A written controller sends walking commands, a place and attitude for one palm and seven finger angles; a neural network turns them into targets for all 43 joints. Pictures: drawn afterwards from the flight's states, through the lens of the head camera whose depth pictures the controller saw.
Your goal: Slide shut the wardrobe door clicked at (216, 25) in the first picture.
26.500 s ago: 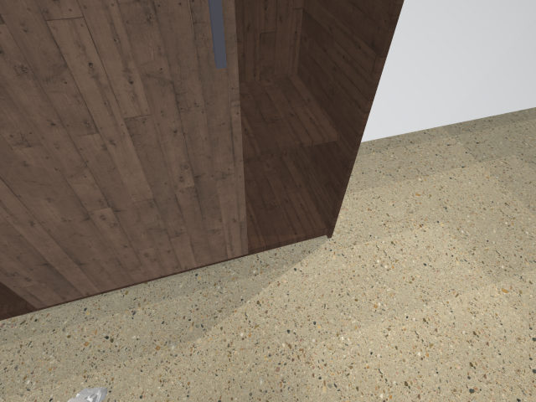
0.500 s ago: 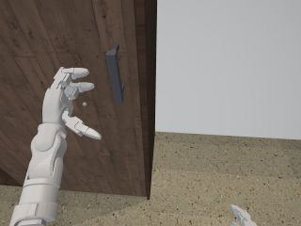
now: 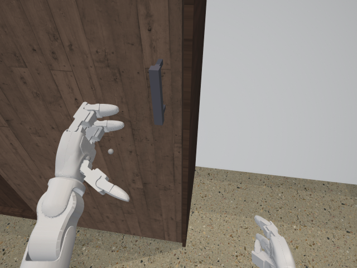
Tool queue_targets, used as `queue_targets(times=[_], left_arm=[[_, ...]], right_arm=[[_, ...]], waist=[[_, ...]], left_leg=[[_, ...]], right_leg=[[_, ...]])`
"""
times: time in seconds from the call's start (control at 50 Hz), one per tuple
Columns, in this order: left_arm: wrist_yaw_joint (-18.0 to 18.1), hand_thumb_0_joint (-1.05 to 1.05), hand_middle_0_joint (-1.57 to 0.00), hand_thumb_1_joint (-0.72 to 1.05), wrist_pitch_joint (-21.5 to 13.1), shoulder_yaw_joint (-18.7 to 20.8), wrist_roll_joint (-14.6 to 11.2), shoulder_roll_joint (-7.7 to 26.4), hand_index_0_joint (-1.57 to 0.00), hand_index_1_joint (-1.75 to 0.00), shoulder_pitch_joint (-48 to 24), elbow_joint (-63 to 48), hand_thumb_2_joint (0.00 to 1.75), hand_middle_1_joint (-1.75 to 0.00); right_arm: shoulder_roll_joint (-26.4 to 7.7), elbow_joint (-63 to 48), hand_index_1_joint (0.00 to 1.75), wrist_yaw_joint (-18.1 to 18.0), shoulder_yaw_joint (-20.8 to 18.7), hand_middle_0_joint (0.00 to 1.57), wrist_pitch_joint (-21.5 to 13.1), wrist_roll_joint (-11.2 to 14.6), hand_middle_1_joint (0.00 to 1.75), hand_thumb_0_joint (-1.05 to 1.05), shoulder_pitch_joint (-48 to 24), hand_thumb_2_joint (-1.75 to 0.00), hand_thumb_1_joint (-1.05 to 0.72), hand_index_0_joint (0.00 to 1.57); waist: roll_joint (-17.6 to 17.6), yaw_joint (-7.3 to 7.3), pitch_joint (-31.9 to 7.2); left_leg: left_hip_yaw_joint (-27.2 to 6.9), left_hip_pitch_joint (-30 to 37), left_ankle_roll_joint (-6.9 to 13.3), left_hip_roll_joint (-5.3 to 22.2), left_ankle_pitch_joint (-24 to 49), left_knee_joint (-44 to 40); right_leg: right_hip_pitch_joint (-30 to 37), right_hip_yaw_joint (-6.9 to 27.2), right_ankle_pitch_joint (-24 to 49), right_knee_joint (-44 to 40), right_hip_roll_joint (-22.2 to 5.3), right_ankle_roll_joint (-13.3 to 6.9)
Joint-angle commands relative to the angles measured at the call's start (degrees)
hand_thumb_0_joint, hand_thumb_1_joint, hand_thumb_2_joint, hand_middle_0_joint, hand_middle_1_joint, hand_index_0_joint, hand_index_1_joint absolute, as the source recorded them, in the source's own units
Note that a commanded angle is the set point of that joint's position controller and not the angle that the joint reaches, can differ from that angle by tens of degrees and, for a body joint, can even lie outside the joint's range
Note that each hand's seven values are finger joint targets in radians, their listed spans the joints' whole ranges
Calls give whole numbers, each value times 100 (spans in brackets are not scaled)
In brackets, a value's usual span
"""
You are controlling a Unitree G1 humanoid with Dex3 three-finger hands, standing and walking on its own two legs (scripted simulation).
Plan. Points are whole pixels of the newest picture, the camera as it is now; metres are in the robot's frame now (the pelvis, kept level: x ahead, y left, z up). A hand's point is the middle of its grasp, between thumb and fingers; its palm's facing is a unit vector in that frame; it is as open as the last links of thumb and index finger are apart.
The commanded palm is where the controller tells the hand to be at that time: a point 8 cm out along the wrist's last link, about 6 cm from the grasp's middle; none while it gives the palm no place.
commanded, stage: draw the hand back to the body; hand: left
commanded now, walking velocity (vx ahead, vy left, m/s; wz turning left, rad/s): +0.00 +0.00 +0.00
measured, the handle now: (159, 92) +0.43 +0.10 +0.21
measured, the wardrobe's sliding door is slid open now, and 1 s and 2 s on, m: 0.00 0.00 0.00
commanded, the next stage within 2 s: step back with the hand held close in 1.62 s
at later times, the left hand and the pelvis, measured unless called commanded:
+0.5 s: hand (91, 170) +0.23 +0.19 +0.18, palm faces +0.05 -1.00 -0.09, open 14.7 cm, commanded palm +0.19 +0.24 +0.19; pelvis +0.00 -0.02 +0.00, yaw +1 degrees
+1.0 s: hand (60, 175) +0.22 +0.24 +0.16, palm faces +0.37 -0.87 -0.33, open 11.2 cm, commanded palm +0.17 +0.28 +0.18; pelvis +0.02 +0.00 +0.01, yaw -1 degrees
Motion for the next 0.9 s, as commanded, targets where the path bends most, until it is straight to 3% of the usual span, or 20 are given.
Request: queue_targets(times=[0.0, 0.02, 0.04, 0.06, 0.08, 0.12, 0.16, 0.22, 0.3, 0.34, 0.4, 0.48, 0.52, 0.54, 0.56, 0.58, 0.66, 0.68, 0.76, 0.88], left_arm=[[83, 0, -25, -55, -265, 300, -39, 623, -25, -115, -1718, -1160, 20, -115], [84, 0, -25, -55, -267, 397, -66, 723, -25, -115, -1835, -1093, 20, -115], [-122, 0, -25, -55, 458, 503, -147, 1075, -25, -115, -1383, -408, 20, -115], [-231, 0, -25, -55, 798, 557, -251, 1125, -25, -115, -1796, -986, 20, -115], [-265, 0, -25, -55, 1076, 885, -301, 1424, -25, -115, -1771, -944, 20, -115], [-395, 0, -25, -55, 1619, 1149, -529, 1568, -25, -115, -1932, -1019, 20, -115], [-440, 0, -25, -55, 1693, 1307, -697, 1498, -25, -115, -1895, -1490, 20, -115], [-527, 0, -25, -55, 1510, 1244, -841, 1199, -25, -115, -1273, -1504, 20, -115], [-674, 0, -25, -55, 1548, 1201, -766, 1217, -25, -115, -755, -1228, 20, -115], [-711, 0, -25, -55, 1605, 1332, -726, 1432, -25, -115, -820, -1297, 20, -115], [-684, 0, -25, -55, 1514, 1472, -704, 1638, -25, -115, -1013, -1716, 20, -115], [-724, 0, -25, -44, 1277, 1850, -807, 1902, -25, -109, -829, -1826, 25, -109], [-838, 0, -24, -37, 1212, 1738, -874, 1724, -24, -104, -689, -1728, 29, -104], [5, 0, -24, -33, 522, 1679, 40, 1930, -24, -102, -670, -2287, 31, -102], [307, 0, -24, -30, 299, 1414, 122, 1454, -24, -100, 6, -1660, 32, -100], [476, 0, -24, -26, 112, 1279, 245, 1353, -24, -98, 293, -1637, 34, -98], [766, 0, -24, -12, -451, 1333, 439, 1481, -24, -89, 549, -1827, 41, -89], [825, 0, -23, -8, -522, 1367, 494, 1550, -23, -87, 553, -1796, 43, -87], [960, 0, -23, 7, -711, 1576, 568, 1691, -23, -79, 638, -1945, 50, -79], [983, 0, -22, 28, -710, 1570, 605, 1584, -22, -66, 1160, -1894, 60, -66]], right_arm=[[-636, -908, 30, -99, -271, 20, -282, 24, 30, 0, -836, -90, -90, 20], [-642, -882, 30, -113, -283, 20, -286, 35, 30, 0, -856, -90, -90, 20], [-737, -862, 30, -148, -279, 20, -187, 140, 30, 0, -967, -90, -90, 20], [-710, -991, 30, -195, -247, 20, -117, 180, 30, 0, -1078, -90, -90, 20], [-732, -1008, 30, -256, -237, 20, -79, 199, 30, 0, -1174, -90, -90, 20], [-733, -1055, 30, -308, -188, 20, -37, 240, 30, 0, -1369, -90, -90, 20], [-692, -1133, 30, -318, -161, 20, -138, 219, 30, 0, -1423, -90, -90, 20], [-729, -1070, 30, -251, -185, 20, -289, 225, 30, 0, -1228, -90, -90, 20], [-812, -1010, 30, -199, -257, 20, -318, 242, 30, 0, -1025, -90, -90, 20], [-818, -1041, 30, -229, -271, 20, -301, 256, 30, 0, -1077, -90, -90, 20], [-820, -1105, 30, -280, -267, 20, -340, 233, 30, 0, -1109, -90, -90, 20], [-832, -1039, 30, -336, -247, 20, -444, 198, 30, 0, -1068, -90, -90, 20], [-835, -1025, 30, -321, -254, 20, -516, 214, 30, 0, -1022, -90, -90, 20], [-674, -1073, 30, -255, -343, 20, -486, -32, 30, 0, -1134, -90, -90, 20], [-696, -948, 30, -215, -356, 20, -472, -80, 30, 0, -992, -90, -90, 20], [-734, -918, 30, -173, -397, 20, -394, -107, 30, 0, -922, -90, -90, 20], [-734, -928, 30, -144, -479, 20, -261, -144, 30, 0, -880, -90, -90, 20], [-756, -877, 30, -161, -480, 20, -234, -152, 30, 0, -866, -90, -90, 20], [-718, -865, 30, -198, -514, 20, -184, -186, 30, 0, -873, -90, -90, 20], [-736, -836, 30, -169, -531, 20, -69, -183, 30, 0, -864, -90, -90, 20]], waist=[[-128, -161, -486], [-223, -177, -451], [71, -17, -446], [116, -4, -650], [-31, 36, -664], [-41, 74, -774], [-69, 73, -1084], [-219, -6, -946], [-294, -46, -416], [-185, -40, -260], [65, -32, -396], [28, 9, -542], [95, -40, -544], [184, 103, 221], [-30, -15, 366], [-285, 42, 357], [-136, 33, -109], [21, 43, -104], [45, 77, -447], [77, 90, -222]], left_leg=[[-420, 1041, -23, 164, 27, -491], [-411, 1016, -19, 166, -52, -478], [-384, 887, -12, 182, -264, -595], [-375, 957, 13, 130, -153, -623], [-377, 957, 21, 122, -109, -606], [-370, 1009, 49, 99, 109, -565], [-363, 1219, 54, 71, 473, -455], [-328, 1294, 38, 94, 764, -358], [-309, 1034, 48, 93, 485, -336], [-296, 938, 56, 84, 265, -330], [-323, 1031, 59, 70, 172, -311], [-329, 1087, 59, 85, 336, -222], [-329, 1097, 58, 83, 437, -192], [-340, 831, 11, 74, 243, -226], [-325, 818, -20, 127, 74, -205], [-339, 828, -4, 150, 48, -282], [-248, 1101, 49, 186, 105, -469], [-238, 1152, 50, 191, 105, -538], [-235, 1367, 73, 194, 444, -633], [-278, 1453, 36, 266, 704, -765]], right_leg=[[-1036, 107, 475, -670, -76, 113], [-1079, 132, 389, -715, -78, 128], [-863, 241, 367, -798, -144, 121], [-664, 246, 480, -858, -179, 139], [-605, 231, 454, -893, -173, 152], [-501, 254, 628, -941, -193, 167], [-432, 194, 1009, -846, -184, 185], [-574, 89, 1423, -763, -149, 214], [-870, 146, 1175, -838, -164, 267], [-978, 217, 821, -918, -176, 278], [-970, 254, 552, -948, -197, 260], [-846, 296, 731, -948, -221, 291], [-849, 261, 967, -874, -221, 293], [-1215, 563, 784, -1360, -319, 228], [-1282, 534, 527, -1401, -393, 173], [-1168, 511, 434, -1461, -386, 148], [-804, 536, 440, -1422, -427, 146], [-735, 505, 429, -1425, -407, 132], [-423, 471, 870, -1349, -402, 110], [-351, 354, 1138, -1294, -324, 96]])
